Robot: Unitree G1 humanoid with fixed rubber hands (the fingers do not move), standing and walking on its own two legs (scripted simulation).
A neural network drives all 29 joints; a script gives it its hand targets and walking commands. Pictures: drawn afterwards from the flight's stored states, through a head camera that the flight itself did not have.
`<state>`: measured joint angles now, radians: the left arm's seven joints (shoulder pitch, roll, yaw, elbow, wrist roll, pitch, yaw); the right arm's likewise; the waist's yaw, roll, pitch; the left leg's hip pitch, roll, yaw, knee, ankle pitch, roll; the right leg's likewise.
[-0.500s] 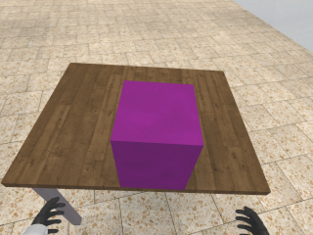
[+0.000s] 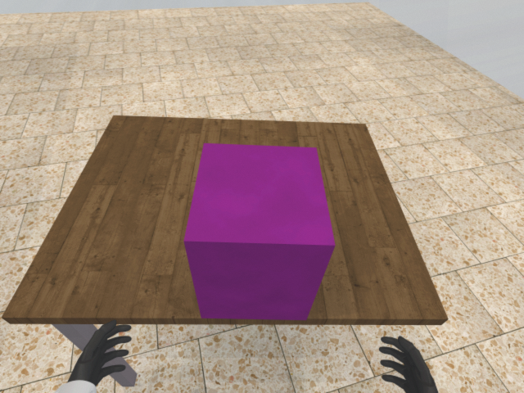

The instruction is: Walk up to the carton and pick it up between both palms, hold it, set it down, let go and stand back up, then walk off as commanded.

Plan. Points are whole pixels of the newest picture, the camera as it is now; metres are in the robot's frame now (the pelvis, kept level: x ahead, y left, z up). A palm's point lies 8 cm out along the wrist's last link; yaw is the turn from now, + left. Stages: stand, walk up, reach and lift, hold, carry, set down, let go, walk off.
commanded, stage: reach and lift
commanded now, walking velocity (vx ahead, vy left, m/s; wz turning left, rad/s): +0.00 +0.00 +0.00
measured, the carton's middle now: (257, 235) +0.39 +0.04 +0.01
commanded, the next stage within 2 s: none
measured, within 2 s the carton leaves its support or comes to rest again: neither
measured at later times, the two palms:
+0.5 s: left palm (80, 369) +0.15 +0.26 +0.00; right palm (408, 371) +0.18 -0.19 +0.00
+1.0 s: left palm (93, 320) +0.20 +0.24 +0.05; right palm (403, 323) +0.23 -0.18 +0.04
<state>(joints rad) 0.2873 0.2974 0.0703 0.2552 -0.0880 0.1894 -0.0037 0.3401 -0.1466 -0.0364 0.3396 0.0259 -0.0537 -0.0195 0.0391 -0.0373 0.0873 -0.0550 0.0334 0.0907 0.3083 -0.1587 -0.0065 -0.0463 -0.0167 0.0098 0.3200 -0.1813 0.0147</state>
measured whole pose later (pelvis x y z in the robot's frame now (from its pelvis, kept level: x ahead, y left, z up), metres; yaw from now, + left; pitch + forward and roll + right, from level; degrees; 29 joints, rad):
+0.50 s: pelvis +0.00 +0.00 +0.00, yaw +1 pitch -5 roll +0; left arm 0.40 0.30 0.03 0.07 -0.22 0.00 0.00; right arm 0.41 -0.09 -0.01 0.11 0.13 -0.08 -0.06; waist 0.05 -0.02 0.05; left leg -0.08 0.03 0.07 0.33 -0.17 0.00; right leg -0.04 -0.02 0.00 0.30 -0.18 0.02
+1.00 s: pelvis +0.01 +0.00 +0.00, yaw +1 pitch -4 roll +0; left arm 0.27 0.31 0.02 -0.09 -0.27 0.14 0.00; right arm 0.31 -0.10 0.00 -0.09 0.17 0.09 -0.13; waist 0.06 -0.02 0.04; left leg -0.09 0.02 0.06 0.32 -0.17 0.00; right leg -0.07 -0.02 0.01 0.33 -0.20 0.02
